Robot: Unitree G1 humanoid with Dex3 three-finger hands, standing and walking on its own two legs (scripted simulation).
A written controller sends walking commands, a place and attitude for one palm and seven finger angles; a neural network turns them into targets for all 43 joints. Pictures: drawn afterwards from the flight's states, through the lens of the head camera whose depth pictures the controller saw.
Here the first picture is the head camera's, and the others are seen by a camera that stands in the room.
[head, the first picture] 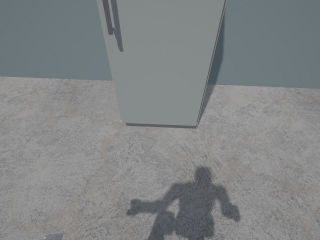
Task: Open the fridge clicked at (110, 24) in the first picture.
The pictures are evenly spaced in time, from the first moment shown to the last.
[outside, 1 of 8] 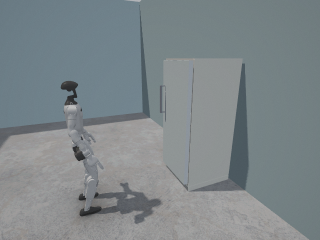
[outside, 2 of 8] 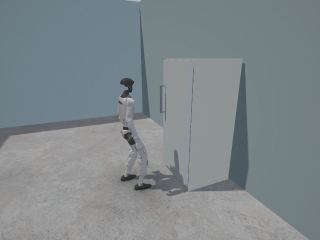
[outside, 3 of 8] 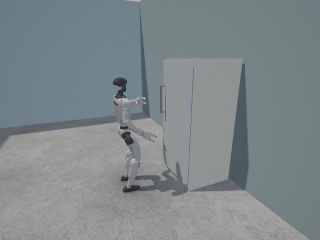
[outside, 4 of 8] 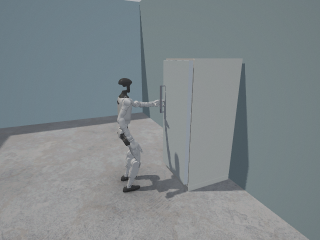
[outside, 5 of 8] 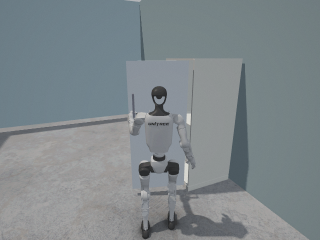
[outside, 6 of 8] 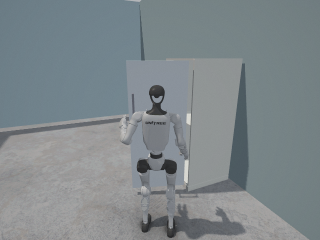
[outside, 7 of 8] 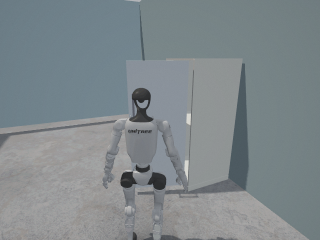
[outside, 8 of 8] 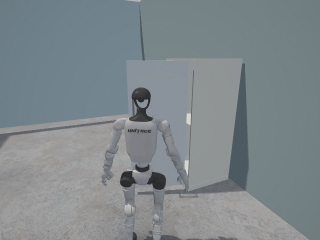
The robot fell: no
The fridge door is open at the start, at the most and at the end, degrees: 0 79 72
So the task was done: yes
